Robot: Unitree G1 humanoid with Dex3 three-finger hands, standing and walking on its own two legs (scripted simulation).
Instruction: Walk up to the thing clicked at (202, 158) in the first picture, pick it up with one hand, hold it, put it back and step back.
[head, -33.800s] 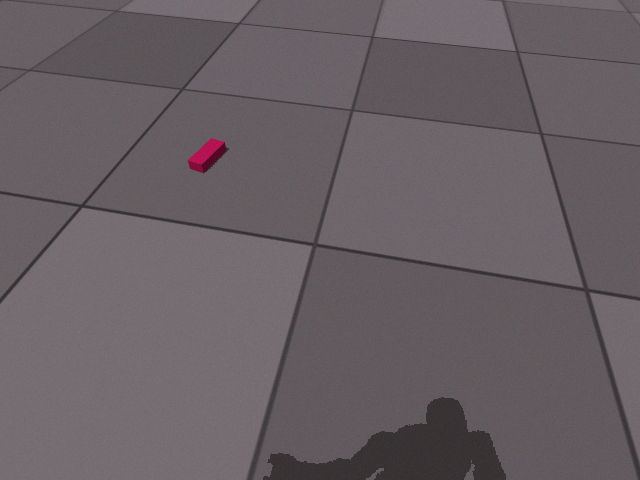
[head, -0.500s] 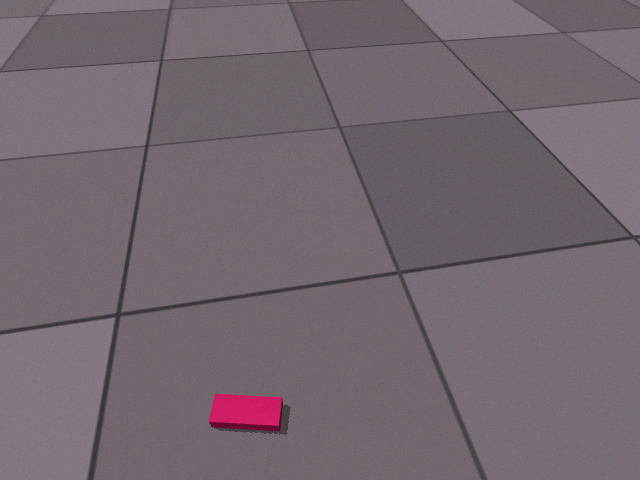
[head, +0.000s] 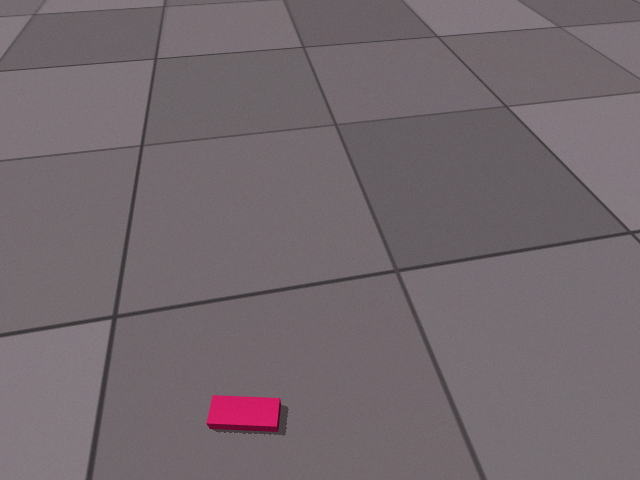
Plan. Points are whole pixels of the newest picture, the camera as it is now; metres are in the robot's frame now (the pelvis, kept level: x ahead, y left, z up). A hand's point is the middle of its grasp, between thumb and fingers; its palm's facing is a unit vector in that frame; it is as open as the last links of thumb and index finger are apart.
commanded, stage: stand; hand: left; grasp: from above
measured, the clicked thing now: (245, 413) +0.45 +0.23 -0.76
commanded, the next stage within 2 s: step back in 0.86 s
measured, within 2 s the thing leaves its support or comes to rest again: neither
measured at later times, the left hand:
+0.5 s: hand out of the picture +0.07 +0.25 -0.16, palm faces +0.00 -0.94 -0.34, open 7.4 cm
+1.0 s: hand out of the picture +0.08 +0.26 -0.16, palm faces +0.01 -0.93 -0.36, open 7.4 cm
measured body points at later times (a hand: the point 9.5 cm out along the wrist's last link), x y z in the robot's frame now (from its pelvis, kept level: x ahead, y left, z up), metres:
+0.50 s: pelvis +0.00 +0.00 +0.00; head +0.01 -0.01 +0.45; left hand +0.07 +0.30 -0.13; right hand +0.07 -0.30 -0.14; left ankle +0.00 +0.14 -0.75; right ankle +0.00 -0.13 -0.75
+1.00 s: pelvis -0.02 +0.00 -0.01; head +0.03 +0.00 +0.44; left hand +0.08 +0.31 -0.13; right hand +0.07 -0.31 -0.14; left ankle +0.00 +0.14 -0.73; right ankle +0.00 -0.13 -0.75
